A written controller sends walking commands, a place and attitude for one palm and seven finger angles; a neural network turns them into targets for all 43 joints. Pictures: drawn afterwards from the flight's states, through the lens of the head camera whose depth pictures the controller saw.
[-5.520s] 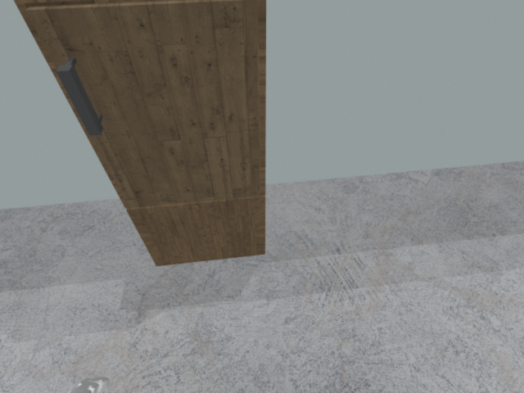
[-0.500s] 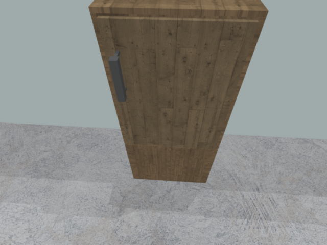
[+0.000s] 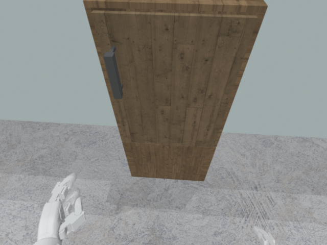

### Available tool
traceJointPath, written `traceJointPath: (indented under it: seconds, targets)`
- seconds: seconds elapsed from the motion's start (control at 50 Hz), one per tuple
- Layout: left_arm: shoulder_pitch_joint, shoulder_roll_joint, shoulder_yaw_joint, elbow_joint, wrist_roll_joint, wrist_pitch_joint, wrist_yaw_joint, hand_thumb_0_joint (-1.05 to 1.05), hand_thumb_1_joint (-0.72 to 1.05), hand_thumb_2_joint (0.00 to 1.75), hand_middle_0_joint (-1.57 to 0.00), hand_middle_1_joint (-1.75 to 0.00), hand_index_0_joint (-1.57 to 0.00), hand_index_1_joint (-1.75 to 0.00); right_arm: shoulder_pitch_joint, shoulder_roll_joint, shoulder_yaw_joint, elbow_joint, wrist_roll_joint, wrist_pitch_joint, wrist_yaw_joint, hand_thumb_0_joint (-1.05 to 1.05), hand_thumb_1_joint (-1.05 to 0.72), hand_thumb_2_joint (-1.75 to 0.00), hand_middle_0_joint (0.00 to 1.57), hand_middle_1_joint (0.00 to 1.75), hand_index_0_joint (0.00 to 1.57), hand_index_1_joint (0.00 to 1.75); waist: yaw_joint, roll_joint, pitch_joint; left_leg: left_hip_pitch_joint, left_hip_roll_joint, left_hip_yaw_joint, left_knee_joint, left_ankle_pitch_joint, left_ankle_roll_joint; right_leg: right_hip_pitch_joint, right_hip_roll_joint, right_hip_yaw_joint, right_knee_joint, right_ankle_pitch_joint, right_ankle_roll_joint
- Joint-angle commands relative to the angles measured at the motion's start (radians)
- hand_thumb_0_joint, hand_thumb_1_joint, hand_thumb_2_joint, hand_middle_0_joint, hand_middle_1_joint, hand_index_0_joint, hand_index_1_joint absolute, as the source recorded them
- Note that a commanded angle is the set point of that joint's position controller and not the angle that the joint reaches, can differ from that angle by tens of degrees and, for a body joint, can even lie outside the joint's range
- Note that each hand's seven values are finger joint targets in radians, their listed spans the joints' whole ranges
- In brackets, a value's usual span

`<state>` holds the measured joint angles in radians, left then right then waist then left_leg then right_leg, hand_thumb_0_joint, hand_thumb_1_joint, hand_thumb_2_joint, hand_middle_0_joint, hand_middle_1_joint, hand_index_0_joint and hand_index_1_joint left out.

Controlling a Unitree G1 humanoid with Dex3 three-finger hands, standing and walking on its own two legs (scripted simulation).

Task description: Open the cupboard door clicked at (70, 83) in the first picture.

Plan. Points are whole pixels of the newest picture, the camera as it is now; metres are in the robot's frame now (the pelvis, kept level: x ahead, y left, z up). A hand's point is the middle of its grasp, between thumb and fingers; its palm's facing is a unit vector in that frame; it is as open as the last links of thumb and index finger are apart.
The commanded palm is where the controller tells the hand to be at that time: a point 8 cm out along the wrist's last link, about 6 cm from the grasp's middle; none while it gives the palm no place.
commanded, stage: raise the hand with hooked fingers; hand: left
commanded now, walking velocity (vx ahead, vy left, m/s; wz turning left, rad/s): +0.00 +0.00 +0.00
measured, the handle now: (115, 73) +0.59 +0.18 +0.10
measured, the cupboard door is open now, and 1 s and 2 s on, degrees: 0 0 0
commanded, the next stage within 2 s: move the hooked fingers beside the handle in 1.92 s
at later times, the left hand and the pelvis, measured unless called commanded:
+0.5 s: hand (70, 217) +0.18 +0.22 +0.01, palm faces -0.08 -1.00 -0.05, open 10.2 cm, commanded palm +0.15 +0.28 +0.02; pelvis -0.05 -0.02 -0.05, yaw +0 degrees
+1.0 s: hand (43, 189) +0.22 +0.27 +0.07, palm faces -0.01 -1.00 -0.06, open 13.1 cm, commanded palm +0.20 +0.32 +0.08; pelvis -0.03 +0.02 -0.02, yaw +0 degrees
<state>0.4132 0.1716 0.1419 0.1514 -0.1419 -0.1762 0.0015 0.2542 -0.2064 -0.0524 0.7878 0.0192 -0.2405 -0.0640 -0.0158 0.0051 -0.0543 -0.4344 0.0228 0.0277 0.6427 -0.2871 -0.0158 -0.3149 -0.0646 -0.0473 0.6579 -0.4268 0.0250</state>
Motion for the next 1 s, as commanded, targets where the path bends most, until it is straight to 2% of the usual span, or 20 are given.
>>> traceJointPath:
  seconds: [0.0,0.04,0.06,0.1,0.14,0.18,0.24,0.26,0.32,0.36,0.44,0.46,0.54,0.56,0.58,0.64,0.72,0.76,0.92,0.98]
  targets:
    - [0.263,0.071,0.157,0.074,-0.078,-0.281,-0.219,0.00,0.67,0.80,-0.22,-0.45,-0.22,-0.45,-0.136,-0.137,-0.076,-0.208,-0.017,-0.044,0.024,0.00,-0.90,-0.90,0.20,0.30,0.20,0.30,0.084,-0.199,-0.087,-0.104,-0.027,0.000,0.156,0.274,0.001,-0.241,0.078,-0.078,0.147,0.395,-0.039]
    - [0.204,0.140,0.208,0.052,-0.122,-0.410,-0.359,0.00,0.62,0.78,-0.22,-0.48,-0.22,-0.48,-0.169,-0.143,-0.078,-0.263,-0.005,-0.054,0.038,0.00,-0.90,-0.90,0.20,0.30,0.20,0.30,0.083,-0.124,-0.144,-0.189,-0.034,0.008,0.238,0.187,0.003,-0.292,0.064,-0.031,0.209,0.358,-0.040]
    - [0.144,0.197,0.245,0.057,-0.154,-0.442,-0.437,0.00,0.60,0.77,-0.22,-0.50,-0.22,-0.50,-0.156,-0.154,-0.071,-0.287,0.003,-0.060,0.043,0.00,-0.90,-0.90,0.20,0.30,0.20,0.30,0.080,-0.064,-0.150,-0.222,-0.039,0.002,0.280,0.161,0.004,-0.301,0.050,0.011,0.233,0.351,-0.045]
    - [0.072,0.261,0.318,-0.013,-0.220,-0.426,-0.509,0.00,0.55,0.75,-0.22,-0.53,-0.22,-0.53,-0.157,-0.163,-0.069,-0.351,0.016,-0.061,0.030,0.00,-0.90,-0.90,0.20,0.30,0.20,0.30,0.079,-0.025,-0.254,-0.235,-0.043,0.020,0.321,0.104,0.018,-0.302,0.041,0.071,0.214,0.243,-0.030]
    - [-0.062,0.285,0.330,-0.121,-0.275,-0.393,-0.530,0.00,0.50,0.73,-0.23,-0.55,-0.23,-0.55,-0.134,-0.163,-0.056,-0.379,0.020,-0.059,0.010,0.00,-0.90,-0.90,0.20,0.30,0.20,0.30,0.052,0.012,-0.276,-0.243,-0.038,0.015,0.349,0.045,0.027,-0.319,0.036,0.114,0.177,0.131,-0.012]
    - [-0.189,0.291,0.309,-0.226,-0.298,-0.383,-0.529,0.00,0.46,0.71,-0.23,-0.58,-0.23,-0.58,-0.101,-0.164,-0.043,-0.376,0.017,-0.062,-0.007,0.00,-0.90,-0.90,0.20,0.30,0.20,0.30,0.017,0.008,-0.267,-0.248,-0.019,-0.009,0.382,0.018,0.035,-0.354,0.046,0.139,0.167,0.083,-0.009]
    - [-0.306,0.296,0.249,-0.314,-0.267,-0.381,-0.507,0.00,0.39,0.68,-0.24,-0.63,-0.24,-0.63,-0.076,-0.171,-0.030,-0.349,0.012,-0.079,-0.032,0.00,-0.90,-0.90,0.20,0.30,0.20,0.30,-0.028,0.054,-0.251,-0.224,-0.001,-0.028,0.392,0.004,0.050,-0.406,0.061,0.130,0.167,0.047,-0.015]
    - [-0.344,0.303,0.234,-0.317,-0.264,-0.370,-0.511,0.00,0.36,0.67,-0.24,-0.64,-0.24,-0.64,-0.070,-0.176,-0.024,-0.343,0.012,-0.084,-0.040,0.00,-0.90,-0.90,0.20,0.30,0.20,0.30,-0.039,0.035,-0.225,-0.230,0.004,-0.038,0.397,0.001,0.054,-0.420,0.070,0.129,0.169,0.040,-0.018]
    - [-0.320,0.334,0.235,-0.256,-0.244,-0.298,-0.516,0.00,0.29,0.64,-0.24,-0.69,-0.24,-0.69,-0.071,-0.184,-0.012,-0.330,0.019,-0.091,-0.054,0.00,-0.90,-0.90,0.20,0.30,0.20,0.30,-0.029,0.065,-0.191,-0.222,0.003,-0.047,0.352,-0.032,0.056,-0.418,0.072,0.114,0.134,-0.031,-0.025]
    - [-0.276,0.375,0.284,-0.223,-0.254,-0.235,-0.516,0.00,0.25,0.62,-0.25,-0.72,-0.25,-0.72,-0.079,-0.186,-0.006,-0.337,0.024,-0.092,-0.055,0.00,-0.90,-0.90,0.20,0.30,0.20,0.30,0.006,0.088,-0.207,-0.205,0.001,-0.052,0.318,-0.016,0.054,-0.368,0.075,0.107,0.118,-0.030,-0.031]
    - [-0.177,0.374,0.343,-0.213,-0.274,-0.157,-0.478,0.00,0.15,0.58,-0.25,-0.78,-0.25,-0.78,-0.086,-0.161,-0.003,-0.355,0.027,-0.081,-0.045,0.00,-0.90,-0.90,0.20,0.30,0.20,0.30,0.047,0.055,-0.250,-0.154,-0.004,-0.045,0.251,0.036,0.046,-0.288,0.068,0.077,0.095,0.039,-0.020]
    - [-0.156,0.375,0.358,-0.182,-0.279,-0.145,-0.470,0.00,0.13,0.57,-0.25,-0.80,-0.25,-0.80,-0.092,-0.159,-0.001,-0.357,0.024,-0.078,-0.040,0.00,-0.90,-0.90,0.20,0.30,0.20,0.30,0.059,0.035,-0.230,-0.161,-0.006,-0.050,0.240,0.051,0.042,-0.268,0.075,0.068,0.096,0.062,-0.025]
    - [-0.178,0.335,0.323,-0.174,-0.274,-0.156,-0.430,0.00,0.04,0.53,-0.26,-0.86,-0.26,-0.86,-0.072,-0.165,0.000,-0.357,0.025,-0.074,-0.028,0.00,-0.90,-0.90,0.20,0.30,0.20,0.30,0.030,-0.009,-0.161,-0.151,-0.010,-0.045,0.189,-0.015,0.039,-0.318,0.080,0.038,0.062,-0.023,-0.015]
    - [-0.200,0.352,0.326,-0.177,-0.272,-0.166,-0.432,0.00,0.01,0.52,-0.26,-0.87,-0.26,-0.87,-0.070,-0.172,0.000,-0.359,0.025,-0.078,-0.028,0.00,-0.90,-0.90,0.20,0.30,0.20,0.30,0.034,-0.014,-0.149,-0.146,-0.009,-0.046,0.184,-0.015,0.040,-0.314,0.083,0.042,0.058,-0.029,-0.021]
    - [-0.216,0.351,0.313,-0.193,-0.266,-0.175,-0.434,0.00,-0.01,0.51,-0.27,-0.88,-0.27,-0.88,-0.060,-0.178,0.002,-0.361,0.026,-0.082,-0.027,0.00,-0.90,-0.90,0.20,0.30,0.20,0.30,0.028,0.016,-0.165,-0.130,-0.011,-0.043,0.172,-0.027,0.041,-0.316,0.081,0.035,0.056,-0.043,-0.021]
    - [-0.263,0.360,0.300,-0.206,-0.257,-0.187,-0.435,0.00,-0.08,0.48,-0.27,-0.93,-0.27,-0.93,-0.039,-0.188,0.005,-0.355,0.028,-0.093,-0.031,0.00,-0.90,-0.90,0.20,0.30,0.20,0.30,0.015,0.024,-0.182,-0.083,-0.009,-0.047,0.142,-0.041,0.044,-0.316,0.086,0.010,0.058,-0.025,-0.023]
    - [-0.326,0.375,0.299,-0.245,-0.250,-0.186,-0.433,0.00,-0.17,0.44,-0.28,-0.99,-0.28,-0.99,-0.032,-0.195,0.011,-0.349,0.032,-0.104,-0.036,0.00,-0.90,-0.90,0.20,0.30,0.20,0.30,0.015,0.081,-0.215,-0.004,-0.006,-0.060,0.101,-0.022,0.042,-0.289,0.095,-0.021,0.070,0.038,-0.031]
    - [-0.341,0.399,0.322,-0.218,-0.253,-0.165,-0.429,0.00,-0.22,0.42,-0.28,-1.02,-0.28,-1.02,-0.030,-0.201,0.014,-0.346,0.031,-0.103,-0.038,0.00,-0.90,-0.90,0.20,0.30,0.20,0.30,0.023,0.067,-0.197,-0.001,-0.006,-0.067,0.084,-0.025,0.041,-0.269,0.100,-0.025,0.061,0.046,-0.035]
    - [-0.423,0.409,0.314,-0.233,-0.234,-0.080,-0.433,0.00,-0.41,0.34,-0.29,-1.14,-0.29,-1.14,-0.045,-0.194,0.027,-0.359,0.038,-0.081,-0.039,0.00,-0.90,-0.90,0.20,0.30,0.20,0.30,0.025,0.145,-0.199,0.100,-0.001,-0.077,0.021,0.028,0.029,-0.213,0.103,-0.045,0.023,0.124,-0.040]
    - [-0.474,0.424,0.323,-0.216,-0.235,-0.048,-0.438,0.00,-0.48,0.31,-0.30,-1.18,-0.30,-1.18,-0.050,-0.196,0.034,-0.362,0.037,-0.072,-0.039,0.00,-0.90,-0.90,0.20,0.30,0.20,0.30,0.024,0.131,-0.181,0.110,-0.003,-0.079,0.006,0.049,0.027,-0.188,0.107,-0.049,0.004,0.151,-0.042]
